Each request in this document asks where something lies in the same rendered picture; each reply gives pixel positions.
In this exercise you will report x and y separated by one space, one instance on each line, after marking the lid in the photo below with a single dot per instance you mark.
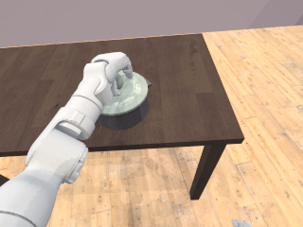
132 94

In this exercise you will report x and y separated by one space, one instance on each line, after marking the robot left hand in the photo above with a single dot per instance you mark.
121 62

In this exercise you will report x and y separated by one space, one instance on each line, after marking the pot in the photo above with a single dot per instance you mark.
127 120

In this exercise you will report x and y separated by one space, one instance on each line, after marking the knob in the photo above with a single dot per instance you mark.
119 81

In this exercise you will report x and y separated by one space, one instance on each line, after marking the left robot upper arm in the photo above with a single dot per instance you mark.
28 199

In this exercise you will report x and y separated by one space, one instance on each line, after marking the robot left forearm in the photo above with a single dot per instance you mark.
78 117

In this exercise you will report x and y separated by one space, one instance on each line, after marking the table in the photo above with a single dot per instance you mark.
187 103

